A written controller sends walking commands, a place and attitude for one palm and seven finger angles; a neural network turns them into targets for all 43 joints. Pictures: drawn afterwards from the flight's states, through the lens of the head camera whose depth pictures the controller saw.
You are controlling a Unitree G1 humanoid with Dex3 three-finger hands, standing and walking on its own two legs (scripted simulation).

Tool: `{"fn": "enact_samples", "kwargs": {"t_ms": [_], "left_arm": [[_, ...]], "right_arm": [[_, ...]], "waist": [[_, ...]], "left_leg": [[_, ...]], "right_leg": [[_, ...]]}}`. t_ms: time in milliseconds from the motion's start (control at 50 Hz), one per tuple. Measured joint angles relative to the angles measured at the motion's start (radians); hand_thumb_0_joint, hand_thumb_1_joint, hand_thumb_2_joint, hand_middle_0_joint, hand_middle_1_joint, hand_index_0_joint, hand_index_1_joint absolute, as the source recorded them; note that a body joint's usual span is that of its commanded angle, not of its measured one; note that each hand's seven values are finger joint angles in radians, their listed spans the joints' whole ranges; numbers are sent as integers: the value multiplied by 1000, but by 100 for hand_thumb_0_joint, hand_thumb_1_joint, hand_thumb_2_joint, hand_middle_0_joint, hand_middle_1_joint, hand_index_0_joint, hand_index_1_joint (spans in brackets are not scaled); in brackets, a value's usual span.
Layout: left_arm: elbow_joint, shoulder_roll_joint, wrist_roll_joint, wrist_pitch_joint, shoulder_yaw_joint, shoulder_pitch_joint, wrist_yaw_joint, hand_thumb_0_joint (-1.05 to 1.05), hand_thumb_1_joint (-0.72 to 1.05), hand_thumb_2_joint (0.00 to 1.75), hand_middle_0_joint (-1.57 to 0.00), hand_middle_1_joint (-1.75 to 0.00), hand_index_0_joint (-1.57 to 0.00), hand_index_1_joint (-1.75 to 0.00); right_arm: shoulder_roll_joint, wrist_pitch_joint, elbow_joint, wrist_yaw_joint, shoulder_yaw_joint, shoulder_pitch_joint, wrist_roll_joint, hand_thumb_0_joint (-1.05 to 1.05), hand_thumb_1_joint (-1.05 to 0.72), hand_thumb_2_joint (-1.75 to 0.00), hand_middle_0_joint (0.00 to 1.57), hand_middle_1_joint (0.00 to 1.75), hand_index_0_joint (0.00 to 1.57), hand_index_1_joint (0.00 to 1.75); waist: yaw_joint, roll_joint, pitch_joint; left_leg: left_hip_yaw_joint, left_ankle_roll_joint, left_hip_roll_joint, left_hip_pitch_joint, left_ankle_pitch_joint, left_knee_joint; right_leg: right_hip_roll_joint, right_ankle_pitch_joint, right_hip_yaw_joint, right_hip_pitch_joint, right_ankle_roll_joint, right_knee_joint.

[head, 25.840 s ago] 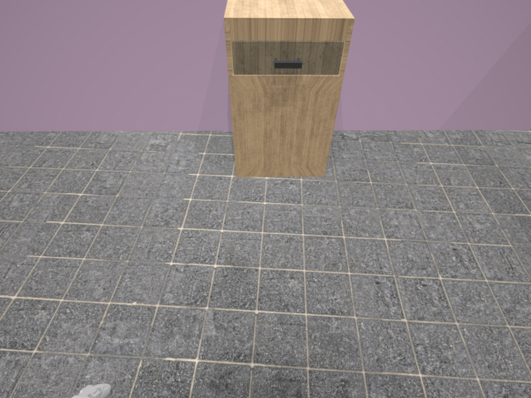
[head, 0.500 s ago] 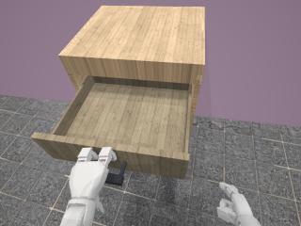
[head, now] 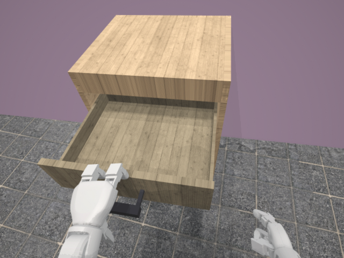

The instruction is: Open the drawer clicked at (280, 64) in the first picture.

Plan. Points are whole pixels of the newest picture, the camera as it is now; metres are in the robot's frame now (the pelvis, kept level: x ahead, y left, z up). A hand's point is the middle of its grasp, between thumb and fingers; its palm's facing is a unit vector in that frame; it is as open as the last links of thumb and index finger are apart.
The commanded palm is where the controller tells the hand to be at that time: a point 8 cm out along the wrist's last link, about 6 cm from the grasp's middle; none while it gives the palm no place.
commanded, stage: lift the hand off the handle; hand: left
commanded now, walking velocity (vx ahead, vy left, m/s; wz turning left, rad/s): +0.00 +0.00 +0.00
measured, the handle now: (121, 199) +0.27 +0.17 -0.06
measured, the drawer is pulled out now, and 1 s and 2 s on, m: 0.29 0.29 0.29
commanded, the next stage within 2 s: draw the hand back to the body in 1.02 s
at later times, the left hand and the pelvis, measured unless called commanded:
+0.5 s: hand (107, 200) +0.22 +0.16 +0.06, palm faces +0.09 -0.17 -0.98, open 13.8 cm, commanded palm +0.20 +0.17 +0.11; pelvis +0.00 +0.00 +0.01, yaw -1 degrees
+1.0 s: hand (102, 188) +0.24 +0.17 +0.09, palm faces +0.08 -0.16 -0.98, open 13.8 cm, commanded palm +0.20 +0.17 +0.14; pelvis +0.01 +0.00 +0.02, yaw -1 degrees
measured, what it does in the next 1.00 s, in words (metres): stands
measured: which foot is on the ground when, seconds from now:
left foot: down 0.00-1.00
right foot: down 0.00-1.00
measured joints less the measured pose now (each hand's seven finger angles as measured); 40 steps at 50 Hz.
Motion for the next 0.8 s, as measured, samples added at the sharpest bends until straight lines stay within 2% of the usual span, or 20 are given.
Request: {"fn": "enact_samples", "kwargs": {"t_ms": [320,560,800], "left_arm": [[-83,13,-22,12,-9,32,-68,0,-49,30,-32,-120,-32,-120],[-128,24,-22,12,-18,21,-106,0,-49,30,-32,-120,-32,-120],[-162,43,-72,32,9,-2,-173,0,-49,30,-32,-120,-32,-120]], "right_arm": [[12,-5,-7,13,16,-1,11,2,-91,-90,20,30,20,30],[8,-3,-5,17,20,-7,14,2,-91,-90,20,30,20,30],[3,-5,5,13,24,-6,27,2,-91,-90,20,30,20,30]], "waist": [[14,10,15],[24,17,24],[20,22,32]], "left_leg": [[6,-1,2,84,27,-68],[9,-4,5,123,40,-102],[8,-7,8,183,65,-172]], "right_leg": [[3,25,9,79,-1,-61],[6,37,13,114,-3,-90],[9,60,14,172,-6,-155]]}}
